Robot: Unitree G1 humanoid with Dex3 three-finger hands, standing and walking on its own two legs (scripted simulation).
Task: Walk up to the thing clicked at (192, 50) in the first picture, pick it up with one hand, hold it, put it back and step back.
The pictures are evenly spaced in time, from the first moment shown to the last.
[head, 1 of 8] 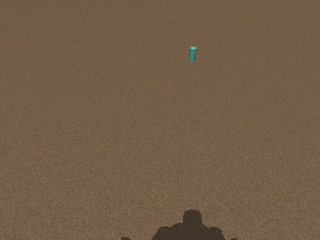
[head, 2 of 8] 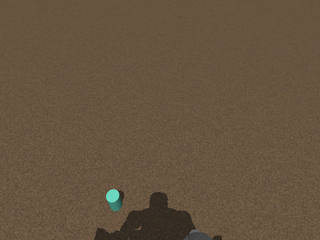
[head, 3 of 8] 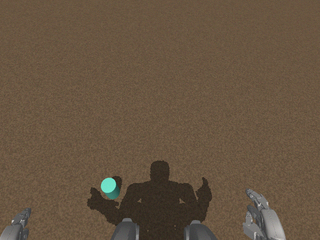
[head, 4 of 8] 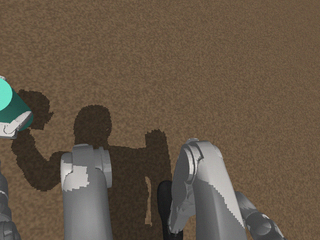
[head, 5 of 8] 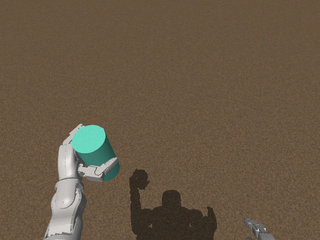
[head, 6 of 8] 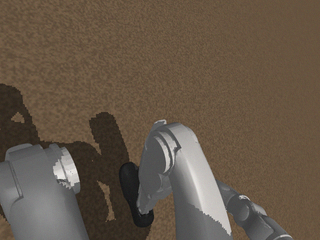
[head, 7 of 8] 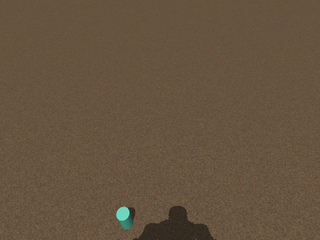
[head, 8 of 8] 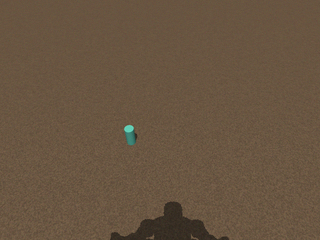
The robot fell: no
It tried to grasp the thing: yes
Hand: left
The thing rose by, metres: 0.71
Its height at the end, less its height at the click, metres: +0.00
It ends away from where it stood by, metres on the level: 0.00
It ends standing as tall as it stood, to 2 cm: yes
